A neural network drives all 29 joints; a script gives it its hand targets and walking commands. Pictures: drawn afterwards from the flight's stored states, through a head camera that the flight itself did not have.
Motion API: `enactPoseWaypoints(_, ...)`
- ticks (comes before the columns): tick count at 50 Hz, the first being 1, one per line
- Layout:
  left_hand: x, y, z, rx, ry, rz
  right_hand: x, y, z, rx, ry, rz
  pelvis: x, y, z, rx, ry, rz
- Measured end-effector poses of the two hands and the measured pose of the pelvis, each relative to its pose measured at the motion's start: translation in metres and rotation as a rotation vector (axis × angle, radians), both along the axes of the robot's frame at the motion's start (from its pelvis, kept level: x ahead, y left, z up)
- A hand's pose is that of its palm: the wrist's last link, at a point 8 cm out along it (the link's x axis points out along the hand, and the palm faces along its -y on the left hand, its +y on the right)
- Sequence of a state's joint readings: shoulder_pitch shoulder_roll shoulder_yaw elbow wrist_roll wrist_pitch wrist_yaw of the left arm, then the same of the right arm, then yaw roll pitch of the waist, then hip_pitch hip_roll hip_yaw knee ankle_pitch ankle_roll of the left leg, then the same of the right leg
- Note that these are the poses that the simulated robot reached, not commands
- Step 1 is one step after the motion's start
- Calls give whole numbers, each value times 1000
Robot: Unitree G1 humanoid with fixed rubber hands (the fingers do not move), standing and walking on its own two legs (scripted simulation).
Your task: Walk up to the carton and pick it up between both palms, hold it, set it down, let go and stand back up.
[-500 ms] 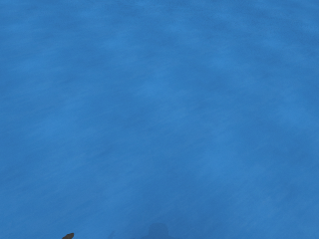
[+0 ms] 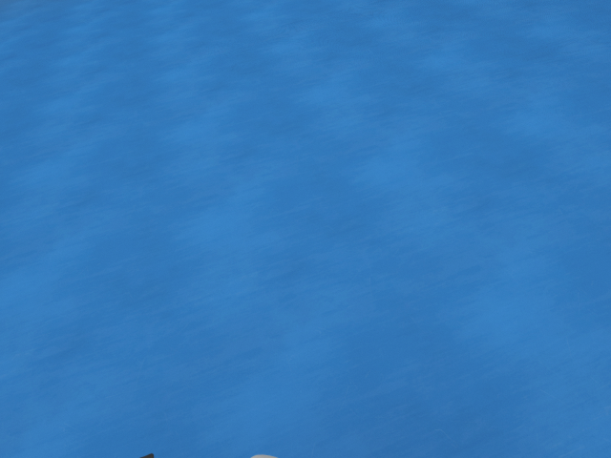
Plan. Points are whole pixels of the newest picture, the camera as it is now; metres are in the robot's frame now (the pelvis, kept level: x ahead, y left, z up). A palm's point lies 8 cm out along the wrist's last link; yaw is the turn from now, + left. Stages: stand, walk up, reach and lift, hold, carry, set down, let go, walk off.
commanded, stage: walk up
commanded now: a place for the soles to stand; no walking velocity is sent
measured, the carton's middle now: out of the picture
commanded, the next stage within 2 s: none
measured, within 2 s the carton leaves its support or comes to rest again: neither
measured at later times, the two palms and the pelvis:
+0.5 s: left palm out of the picture -0.06 +0.42 -0.13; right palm out of the picture +0.05 -0.13 -0.10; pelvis -0.09 +0.13 +0.00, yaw +18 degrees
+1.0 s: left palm out of the picture -0.25 +0.39 -0.09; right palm out of the picture +0.06 -0.08 -0.13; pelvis -0.16 +0.12 +0.00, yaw +38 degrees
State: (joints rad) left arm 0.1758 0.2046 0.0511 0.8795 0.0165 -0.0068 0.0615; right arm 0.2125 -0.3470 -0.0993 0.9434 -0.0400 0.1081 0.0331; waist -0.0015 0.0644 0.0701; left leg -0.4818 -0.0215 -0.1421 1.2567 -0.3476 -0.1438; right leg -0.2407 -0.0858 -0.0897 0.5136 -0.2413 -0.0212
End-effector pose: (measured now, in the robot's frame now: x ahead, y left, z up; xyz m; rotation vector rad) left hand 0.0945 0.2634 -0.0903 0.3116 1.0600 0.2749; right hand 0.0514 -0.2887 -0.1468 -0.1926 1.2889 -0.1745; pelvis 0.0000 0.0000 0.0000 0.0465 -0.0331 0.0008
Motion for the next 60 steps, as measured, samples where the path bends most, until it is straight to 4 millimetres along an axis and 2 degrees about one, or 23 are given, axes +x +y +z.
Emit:
enactPoseWaypoints(3,-8,15,-3,-3,-29,6,7,17,2,0,-8,44,-12,12,-3,-10,-4,32)
enactPoseWaypoints(6,-27,37,-12,-11,-30,28,19,39,8,-10,-43,94,-24,28,-6,-23,-9,65)
enactPoseWaypoints(11,-68,88,-41,-34,2,78,37,84,22,-46,-135,183,-43,63,-18,-54,-23,123)
enactPoseWaypoints(13,-82,113,-58,-42,18,95,36,101,24,-71,-171,203,-51,79,-28,-60,-26,140)
enactPoseWaypoints(15,-95,128,-65,-56,46,120,23,118,29,-80,-167,202,-58,90,-26,-62,-34,146)
enactPoseWaypoints(20,-120,138,-47,-123,36,179,-7,143,48,-112,-74,223,-73,112,-2,-113,-6,234)
enactPoseWaypoints(27,-175,158,-43,-116,65,260,-2,171,49,-100,-104,317,-94,131,0,-109,-5,339)
enactPoseWaypoints(31,-201,161,-40,-108,61,320,4,187,45,-79,-128,368,-105,135,0,-104,-15,398)
enactPoseWaypoints(37,-241,154,-29,-87,32,414,11,209,35,-16,-130,462,-121,132,0,-98,-11,478)
enactPoseWaypoints(42,-296,137,-23,-32,72,510,22,221,22,41,-140,536,-136,123,-4,-68,17,507)
enactPoseWaypoints(46,-334,126,-11,-4,88,592,16,219,25,38,-103,624,-145,116,4,-35,12,576)
enactPoseWaypoints(50,-348,124,-4,14,20,645,7,208,19,21,-38,683,-155,117,2,-27,3,657)
enactPoseWaypoints(53,-354,126,-1,19,-32,669,-2,208,11,15,22,710,-165,122,0,-27,-4,722)
enactPoseWaypoints(56,-369,130,-2,27,-61,690,-9,225,7,13,65,766,-176,128,-2,-31,-8,784)
enactPoseWaypoints(60,-413,135,-11,18,-50,755,-12,271,8,20,64,882,-194,140,-5,-46,-16,866)
